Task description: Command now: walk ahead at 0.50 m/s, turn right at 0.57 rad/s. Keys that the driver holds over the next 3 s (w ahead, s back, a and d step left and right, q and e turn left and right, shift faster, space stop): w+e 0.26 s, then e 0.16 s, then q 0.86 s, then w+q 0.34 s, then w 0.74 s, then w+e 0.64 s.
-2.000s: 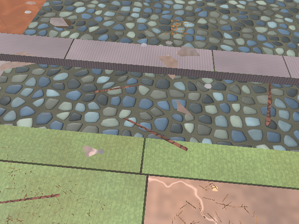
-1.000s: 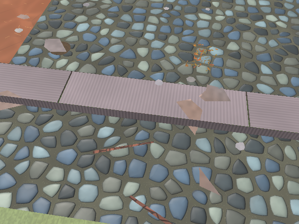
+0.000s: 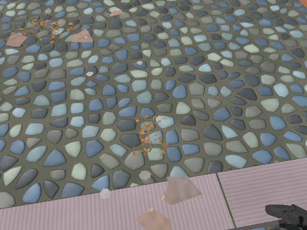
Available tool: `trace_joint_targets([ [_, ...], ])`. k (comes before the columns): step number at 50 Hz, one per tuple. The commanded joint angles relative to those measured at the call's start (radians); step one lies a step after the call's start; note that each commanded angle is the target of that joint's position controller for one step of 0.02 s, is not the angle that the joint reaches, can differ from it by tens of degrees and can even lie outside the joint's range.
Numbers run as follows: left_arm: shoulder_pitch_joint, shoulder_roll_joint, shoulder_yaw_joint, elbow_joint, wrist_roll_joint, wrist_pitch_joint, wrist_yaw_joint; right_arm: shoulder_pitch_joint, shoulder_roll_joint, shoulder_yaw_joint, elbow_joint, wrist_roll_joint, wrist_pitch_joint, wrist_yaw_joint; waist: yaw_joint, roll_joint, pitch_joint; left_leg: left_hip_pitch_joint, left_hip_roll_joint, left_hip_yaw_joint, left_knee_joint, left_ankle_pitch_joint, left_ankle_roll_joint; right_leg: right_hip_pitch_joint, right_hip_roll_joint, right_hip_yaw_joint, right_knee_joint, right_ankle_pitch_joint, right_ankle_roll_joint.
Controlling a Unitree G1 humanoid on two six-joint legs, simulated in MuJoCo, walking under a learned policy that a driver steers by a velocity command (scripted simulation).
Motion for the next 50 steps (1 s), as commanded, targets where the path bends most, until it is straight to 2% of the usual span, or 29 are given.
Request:
trace_joint_targets([
  [1,0.058,0.048,-0.015,-0.129,-0.017,-0.032,-0.004,0.377,-0.257,-0.081,0.024,0.000,0.007,-0.008,-0.146,0.337,-0.357,0.854,0.480,-0.738,-0.116,-0.276,0.275,-0.638,-0.031,-0.057,0.604,-0.152,0.018],
  [2,0.014,0.134,0.005,-0.118,-0.024,-0.027,-0.006,0.320,-0.165,-0.057,-0.002,0.009,0.014,-0.009,-0.157,0.199,-0.223,0.737,0.443,-0.636,-0.139,-0.393,0.237,-0.698,-0.095,-0.034,0.687,-0.082,0.024],
  [3,-0.061,0.145,0.009,-0.129,-0.016,-0.019,-0.006,0.269,-0.128,-0.046,-0.015,0.007,0.024,-0.010,-0.157,0.112,-0.120,0.599,0.393,-0.477,-0.158,-0.354,0.195,-0.691,-0.134,-0.075,0.695,-0.001,0.029],
  [4,-0.103,0.129,0.010,-0.143,-0.006,-0.016,-0.007,0.220,-0.111,-0.038,-0.014,0.001,0.030,-0.009,-0.134,0.077,-0.050,0.470,0.349,-0.378,-0.196,-0.277,0.179,-0.662,-0.162,-0.093,0.653,0.057,0.030],
  [6,-0.103,0.089,0.011,-0.155,-0.007,-0.001,-0.014,0.180,-0.095,-0.030,-0.008,-0.005,0.027,-0.007,-0.093,0.110,0.006,0.327,0.297,-0.234,-0.257,-0.159,0.164,-0.592,-0.208,-0.103,0.590,0.120,0.029],
  [8,-0.112,0.055,0.003,-0.176,-0.007,0.008,-0.017,0.187,-0.117,-0.039,0.002,-0.002,0.018,-0.006,-0.087,0.108,0.006,0.302,0.290,-0.142,-0.296,-0.053,0.185,-0.590,-0.217,-0.123,0.554,0.172,0.044],
  [11,-0.156,0.046,0.000,-0.207,-0.002,0.013,-0.022,0.206,-0.148,-0.051,0.015,-0.001,0.017,-0.010,-0.090,0.079,-0.001,0.342,0.300,-0.040,-0.308,0.082,0.198,-0.626,-0.223,-0.126,0.451,0.286,0.066],
  [13,-0.198,0.041,-0.004,-0.221,-0.004,0.010,-0.033,0.213,-0.160,-0.054,0.018,0.001,0.026,-0.014,-0.102,0.072,0.005,0.361,0.280,0.041,-0.305,0.122,0.177,-0.610,-0.217,-0.146,0.339,0.390,0.066],
  [16,-0.278,0.011,-0.015,-0.250,0.009,0.011,-0.051,0.220,-0.173,-0.054,0.018,0.006,0.051,-0.025,-0.125,0.084,0.028,0.348,0.256,0.158,-0.238,0.314,0.141,-0.510,-0.174,-0.236,0.181,0.482,0.063],
  [18,-0.308,0.024,-0.010,-0.275,0.010,0.019,-0.065,0.238,-0.193,-0.057,0.016,0.018,0.066,-0.027,-0.133,0.098,0.020,0.385,0.270,0.181,-0.182,0.396,0.118,-0.469,-0.152,-0.265,0.116,0.451,0.049],
  [20,-0.285,0.058,0.007,-0.289,0.015,0.027,-0.073,0.232,-0.225,-0.067,0.008,0.038,0.077,-0.032,-0.105,0.124,-0.010,0.427,0.284,0.193,-0.080,0.546,0.096,-0.392,-0.110,-0.294,0.064,0.357,0.020],
  [21,-0.218,0.084,0.021,-0.278,0.018,0.030,-0.075,0.224,-0.236,-0.072,0.002,0.047,0.083,-0.035,-0.067,0.130,-0.043,0.432,0.283,0.201,0.021,0.629,0.081,-0.313,-0.078,-0.312,0.027,0.326,0.001],
  [22,-0.083,0.110,0.041,-0.238,0.026,0.029,-0.071,0.222,-0.219,-0.064,0.002,0.051,0.089,-0.036,0.007,0.099,-0.108,0.385,0.259,0.211,0.191,0.624,0.055,-0.121,-0.044,-0.307,-0.082,0.417,-0.034],
  [23,-0.007,0.164,0.061,-0.220,0.026,0.031,-0.046,0.258,-0.181,-0.049,0.006,0.035,0.080,-0.028,0.047,0.012,-0.154,0.224,0.198,0.224,0.413,0.372,-0.006,0.095,-0.088,-0.219,-0.159,0.701,-0.077],
  [24,0.000,0.254,0.055,-0.228,0.044,0.032,-0.016,0.313,-0.032,0.000,-0.023,-0.041,0.065,-0.008,-0.035,-0.292,-0.240,-0.115,0.076,0.206,0.814,-0.692,-0.063,0.389,-0.382,0.107,-0.009,1.469,-0.191],
  [25,0.008,0.207,0.025,-0.257,0.067,0.021,-0.028,0.453,-0.079,0.010,0.034,0.017,0.057,0.009,-0.026,-0.193,-0.531,-0.152,0.062,-0.050,0.987,-0.730,-0.069,0.482,-0.589,0.370,-0.061,1.421,-0.378],
  [26,-0.016,0.142,0.016,-0.240,0.061,0.022,-0.042,0.371,-0.159,-0.016,0.050,0.055,0.072,0.011,0.003,-0.052,-0.453,-0.146,0.101,-0.068,0.980,-0.633,-0.074,0.349,-0.511,0.258,-0.117,1.176,-0.347],
  [27,-0.090,0.105,0.002,-0.221,0.037,0.021,-0.046,0.296,-0.148,-0.013,0.026,0.055,0.086,0.006,-0.024,-0.052,-0.285,-0.206,0.130,-0.029,0.911,-0.589,-0.072,0.217,-0.447,0.146,-0.157,0.939,-0.288],
  [28,-0.147,0.064,-0.015,-0.213,0.037,0.024,-0.044,0.262,-0.128,-0.010,0.042,0.037,0.107,-0.008,-0.046,-0.018,-0.201,-0.164,0.154,-0.023,0.879,-0.550,-0.079,0.062,-0.402,0.096,-0.202,0.762,-0.242],
  [29,-0.211,0.050,-0.024,-0.209,0.045,0.024,-0.044,0.279,-0.131,-0.015,0.050,0.032,0.131,-0.019,-0.092,-0.042,-0.136,-0.069,0.164,-0.028,0.824,-0.508,-0.087,-0.104,-0.369,0.027,-0.251,0.678,-0.217],
  [30,-0.245,0.055,-0.022,-0.197,0.059,0.020,-0.044,0.329,-0.124,-0.018,0.077,0.031,0.154,-0.027,-0.124,-0.084,-0.108,0.037,0.147,-0.001,0.826,-0.467,-0.098,-0.231,-0.341,-0.044,-0.295,0.655,-0.206],
  [31,-0.268,0.047,-0.025,-0.189,0.072,0.013,-0.043,0.373,-0.112,-0.022,0.095,0.030,0.166,-0.034,-0.146,-0.102,-0.103,0.080,0.130,0.005,0.828,-0.443,-0.104,-0.277,-0.335,-0.087,-0.308,0.660,-0.203],
  [33,-0.289,0.036,-0.028,-0.179,0.078,0.001,-0.031,0.359,-0.101,-0.025,0.089,0.022,0.176,-0.051,-0.145,-0.103,-0.092,0.075,0.122,0.007,0.758,-0.426,-0.111,-0.270,-0.333,-0.147,-0.309,0.661,-0.194],
  [35,-0.265,0.058,-0.018,-0.162,0.068,0.010,-0.005,0.269,-0.091,-0.022,0.040,0.011,0.180,-0.063,-0.115,-0.105,-0.090,-0.004,0.135,-0.002,0.668,-0.440,-0.109,-0.173,-0.367,-0.131,-0.300,0.619,-0.192],
  [38,-0.203,0.095,0.000,-0.144,0.049,0.049,0.033,0.178,-0.085,-0.017,-0.013,0.019,0.185,-0.065,-0.060,-0.095,-0.087,-0.101,0.135,0.022,0.596,-0.494,-0.111,-0.039,-0.412,-0.090,-0.315,0.458,-0.206],
  [40,-0.199,0.105,0.007,-0.142,0.045,0.066,0.046,0.156,-0.079,-0.016,-0.030,0.022,0.186,-0.061,-0.050,-0.092,-0.072,-0.114,0.133,0.036,0.554,-0.494,-0.105,-0.014,-0.432,-0.081,-0.327,0.401,-0.208],
  [45,-0.242,0.113,0.019,-0.141,0.034,0.084,0.054,0.199,-0.077,-0.027,-0.026,0.022,0.177,-0.046,-0.082,-0.072,-0.095,0.023,0.086,0.100,0.360,-0.403,-0.054,-0.003,-0.403,-0.203,-0.281,0.577,-0.162],
  [48,-0.260,0.106,0.022,-0.132,0.017,0.099,0.050,0.231,-0.082,-0.044,-0.006,0.018,0.179,-0.037,-0.110,-0.023,-0.115,0.162,0.023,0.149,0.140,-0.177,0.000,-0.017,-0.339,-0.309,-0.198,0.533,-0.077],
  [50,-0.261,0.089,0.022,-0.125,0.019,0.106,0.032,0.249,-0.100,-0.062,-0.001,0.015,0.191,-0.039,-0.123,0.046,-0.110,0.301,0.025,0.082,0.036,-0.013,0.072,-0.129,-0.277,-0.373,-0.087,0.377,0.015],
])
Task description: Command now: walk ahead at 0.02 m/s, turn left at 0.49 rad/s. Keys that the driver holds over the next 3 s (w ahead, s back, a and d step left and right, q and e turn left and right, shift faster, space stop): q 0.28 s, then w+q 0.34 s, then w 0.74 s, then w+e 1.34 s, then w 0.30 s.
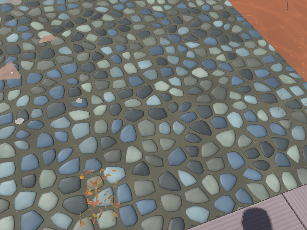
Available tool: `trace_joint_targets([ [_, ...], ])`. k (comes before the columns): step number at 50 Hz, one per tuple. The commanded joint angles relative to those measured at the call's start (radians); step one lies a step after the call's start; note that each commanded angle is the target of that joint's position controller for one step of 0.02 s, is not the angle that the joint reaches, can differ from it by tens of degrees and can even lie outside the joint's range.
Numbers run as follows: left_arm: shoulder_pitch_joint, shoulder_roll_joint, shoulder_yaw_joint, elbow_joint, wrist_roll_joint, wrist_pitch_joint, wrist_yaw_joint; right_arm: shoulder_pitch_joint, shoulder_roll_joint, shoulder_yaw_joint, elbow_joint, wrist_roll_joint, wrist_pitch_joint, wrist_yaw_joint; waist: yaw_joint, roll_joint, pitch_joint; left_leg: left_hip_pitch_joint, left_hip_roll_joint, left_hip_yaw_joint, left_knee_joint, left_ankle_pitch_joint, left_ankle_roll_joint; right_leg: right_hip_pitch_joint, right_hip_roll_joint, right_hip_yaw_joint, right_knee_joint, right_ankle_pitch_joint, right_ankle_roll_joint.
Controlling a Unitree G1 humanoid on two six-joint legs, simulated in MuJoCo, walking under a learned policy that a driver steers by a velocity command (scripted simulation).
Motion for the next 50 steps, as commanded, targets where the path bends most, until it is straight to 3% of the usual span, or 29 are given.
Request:
trace_joint_targets([
  [1,-0.072,0.057,0.016,-0.076,0.009,-0.002,-0.025,0.124,-0.174,-0.066,-0.031,-0.008,0.014,-0.008,-0.062,0.218,-0.146,0.268,0.113,-0.218,-0.247,0.729,0.044,-0.107,0.030,-0.021,0.192,-0.032,0.017],
  [2,-0.160,0.022,0.002,-0.115,0.026,-0.005,-0.042,0.164,-0.234,-0.081,-0.055,-0.025,0.015,-0.015,-0.099,0.330,-0.155,0.388,0.280,-0.462,-0.323,0.913,0.137,-0.317,0.098,0.012,0.455,-0.419,0.068],
  [3,-0.163,0.008,0.004,-0.099,0.031,-0.010,-0.062,0.127,-0.224,-0.068,-0.101,-0.034,0.005,-0.023,-0.079,0.208,-0.212,0.442,0.314,-0.455,-0.292,1.030,0.156,-0.373,0.104,0.151,0.670,-0.504,0.086],
  [4,-0.129,0.004,0.006,-0.125,-0.007,-0.004,-0.061,0.031,-0.274,-0.078,-0.154,-0.058,-0.009,-0.008,-0.030,0.301,-0.259,0.365,0.339,-0.586,-0.315,0.829,0.213,-0.406,0.142,0.199,0.739,-0.469,0.102],
  [5,-0.140,0.076,0.026,-0.095,-0.010,-0.003,-0.050,-0.052,-0.229,-0.069,-0.188,-0.038,-0.012,-0.005,-0.023,0.174,-0.171,0.281,0.307,-0.533,-0.326,0.701,0.184,-0.407,0.109,0.237,0.789,-0.401,0.113],
  [6,-0.139,0.095,0.031,-0.088,-0.008,-0.009,-0.038,-0.085,-0.187,-0.054,-0.196,-0.025,-0.015,-0.014,-0.007,0.204,-0.136,0.203,0.269,-0.500,-0.285,0.736,0.153,-0.370,0.107,0.232,0.789,-0.320,0.127],
  [8,-0.060,0.091,0.035,-0.069,0.008,-0.011,-0.030,-0.135,-0.159,-0.039,-0.215,-0.014,-0.004,-0.018,0.051,0.199,-0.155,0.152,0.169,-0.380,-0.221,0.845,0.097,-0.267,0.140,0.171,0.781,-0.242,0.153],
  [11,-0.054,0.038,0.013,-0.094,-0.005,-0.013,-0.036,-0.154,-0.176,-0.044,-0.255,-0.016,0.013,-0.026,0.067,0.206,-0.187,0.142,0.136,-0.374,-0.167,0.906,0.077,-0.147,0.159,0.132,0.511,-0.230,0.142],
  [14,0.051,0.057,0.022,-0.077,-0.031,-0.015,-0.054,-0.185,-0.179,-0.051,-0.295,-0.001,0.026,-0.024,0.082,0.265,-0.186,0.068,0.139,-0.436,-0.128,0.772,0.067,0.057,0.139,0.141,0.177,-0.237,0.092],
  [16,0.283,0.025,0.031,0.027,-0.035,-0.020,-0.064,-0.123,-0.103,-0.033,-0.272,-0.006,0.030,-0.020,0.128,0.159,-0.201,-0.164,0.006,-0.299,0.097,0.385,0.015,0.376,0.138,0.094,-0.018,-0.054,0.062],
  [17,0.368,0.004,0.026,0.064,-0.023,-0.023,-0.067,-0.088,-0.025,-0.018,-0.259,-0.012,0.032,-0.009,0.132,0.019,-0.170,-0.460,-0.115,-0.211,0.428,0.032,-0.039,0.520,0.007,0.254,0.067,-0.123,0.008],
  [18,0.336,0.014,0.002,0.025,0.008,-0.024,-0.065,-0.062,0.021,-0.001,-0.262,-0.001,0.023,0.004,0.078,-0.015,-0.086,-0.683,-0.130,-0.256,0.813,-0.066,-0.059,0.378,-0.152,0.415,0.141,0.038,-0.091],
  [19,0.149,0.189,0.026,-0.052,0.056,-0.054,-0.063,-0.008,-0.034,-0.002,-0.370,0.049,0.007,0.011,-0.061,-0.253,-0.049,-0.778,-0.045,-0.272,0.955,0.004,-0.081,0.126,-0.416,0.948,-0.262,-0.496,-0.311],
  [20,-0.017,0.115,0.008,-0.104,0.038,-0.076,-0.050,-0.086,-0.126,-0.020,-0.360,0.055,-0.004,-0.006,-0.064,-0.141,0.134,-0.813,0.022,-0.260,1.102,0.153,-0.112,-0.023,-0.379,0.896,-0.373,-0.755,-0.288],
  [21,-0.061,0.065,-0.015,-0.100,0.031,-0.081,-0.032,-0.088,-0.186,-0.037,-0.346,0.024,0.000,-0.013,-0.070,-0.050,0.180,-0.790,0.036,-0.245,1.171,0.256,-0.135,-0.113,-0.306,0.747,-0.332,-0.697,-0.213],
  [22,-0.071,0.058,-0.025,-0.116,0.035,-0.086,-0.021,-0.029,-0.201,-0.044,-0.321,0.000,0.009,-0.017,-0.091,0.025,0.132,-0.709,0.047,-0.219,1.190,0.310,-0.156,-0.139,-0.226,0.614,-0.291,-0.626,-0.164],
  [25,0.099,0.073,-0.021,-0.085,0.026,-0.103,0.003,-0.076,-0.124,-0.017,-0.362,0.008,0.009,-0.008,-0.005,0.057,0.078,-0.720,0.061,-0.190,1.172,0.461,-0.181,-0.044,-0.159,0.376,-0.252,-0.503,-0.139],
  [29,0.315,0.054,-0.015,-0.030,0.030,-0.113,0.010,-0.108,-0.043,0.013,-0.377,0.017,-0.020,0.005,0.081,0.037,0.025,-0.886,0.098,-0.208,1.087,0.481,-0.181,0.239,-0.186,0.285,-0.218,-0.421,-0.167],
  [34,0.322,0.060,-0.005,-0.014,0.014,-0.105,0.008,-0.127,-0.005,0.033,-0.394,0.020,-0.038,0.027,0.085,-0.015,0.074,-0.847,0.163,-0.193,0.791,0.433,-0.186,0.266,-0.211,0.190,-0.292,-0.343,-0.167],
  [38,0.298,0.146,0.024,0.008,-0.022,-0.086,-0.011,-0.166,0.005,0.043,-0.386,0.031,-0.048,0.069,0.084,-0.072,0.123,-0.421,0.141,-0.001,0.333,0.168,-0.102,0.130,-0.197,0.038,-0.423,-0.138,-0.165],
  [39,0.324,0.161,0.027,0.034,-0.023,-0.085,-0.021,-0.140,-0.011,0.033,-0.363,0.021,-0.053,0.073,0.073,-0.079,0.120,-0.330,0.082,0.078,0.297,0.108,-0.065,0.141,-0.199,0.022,-0.387,0.038,-0.180],
  [40,0.300,0.181,0.026,0.046,-0.028,-0.087,-0.030,-0.042,-0.037,0.013,-0.333,0.015,-0.064,0.073,-0.008,-0.103,0.066,-0.185,0.016,0.114,0.233,0.166,-0.017,0.163,-0.192,-0.007,-0.246,0.443,-0.176],
  [41,0.288,0.174,0.015,0.055,-0.027,-0.092,-0.038,0.149,-0.109,-0.031,-0.269,0.025,-0.069,0.069,-0.123,-0.079,-0.066,0.058,-0.061,0.120,0.102,0.305,0.029,0.179,-0.148,-0.053,-0.002,0.807,-0.150],
  [42,0.294,0.142,0.003,0.043,-0.024,-0.112,-0.039,0.310,-0.190,-0.068,-0.224,0.029,-0.064,0.063,-0.203,-0.050,-0.189,0.372,-0.050,0.000,0.065,0.414,0.057,-0.003,-0.105,-0.053,0.241,0.793,-0.101],
  [43,0.261,0.035,-0.025,-0.049,-0.010,-0.135,-0.039,0.416,-0.340,-0.100,-0.183,0.013,-0.064,0.050,-0.172,0.387,-0.290,0.528,0.238,-0.689,-0.212,0.154,0.197,-0.336,0.082,-0.002,0.720,-0.070,0.006],
  [44,0.243,0.061,-0.010,-0.021,-0.037,-0.173,-0.057,0.391,-0.264,-0.066,-0.186,-0.004,-0.085,0.048,-0.149,0.288,-0.438,0.548,0.374,-0.989,-0.391,0.109,0.227,-0.389,0.138,0.316,0.966,-0.251,0.001],
  [45,0.167,0.067,0.001,-0.049,-0.073,-0.177,-0.064,0.310,-0.209,-0.041,-0.181,-0.015,-0.104,0.058,-0.123,0.234,-0.286,0.424,0.403,-0.879,-0.418,0.171,0.190,-0.470,0.132,0.325,1.056,-0.201,-0.004],
  [47,0.094,0.017,-0.015,-0.079,-0.036,-0.174,-0.055,0.230,-0.136,-0.023,-0.140,-0.008,-0.121,0.074,-0.060,0.209,-0.108,0.217,0.338,-0.621,-0.364,0.291,0.127,-0.499,0.043,0.264,1.045,-0.101,-0.050],
  [50,0.154,0.026,-0.010,-0.071,-0.038,-0.138,-0.069,0.151,-0.052,-0.001,-0.114,-0.009,-0.150,0.074,0.031,0.222,-0.061,0.097,0.259,-0.422,-0.459,0.386,0.106,-0.428,0.020,0.275,0.971,0.008,-0.085],
])
Over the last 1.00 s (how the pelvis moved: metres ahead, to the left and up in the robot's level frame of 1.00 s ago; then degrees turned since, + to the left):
0.30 -0.03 0.02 -6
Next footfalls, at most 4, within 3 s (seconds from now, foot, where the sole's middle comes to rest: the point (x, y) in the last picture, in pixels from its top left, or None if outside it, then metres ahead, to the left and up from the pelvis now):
0.34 right None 0.00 -0.10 -0.78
0.82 left None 0.10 0.33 -0.72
1.42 right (63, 205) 0.55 0.36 -0.72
1.88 left None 0.68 0.67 -0.72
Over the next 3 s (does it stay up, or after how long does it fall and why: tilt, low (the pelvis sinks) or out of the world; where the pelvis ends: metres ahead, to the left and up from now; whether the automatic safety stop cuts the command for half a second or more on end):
stays up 1.15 0.52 0.05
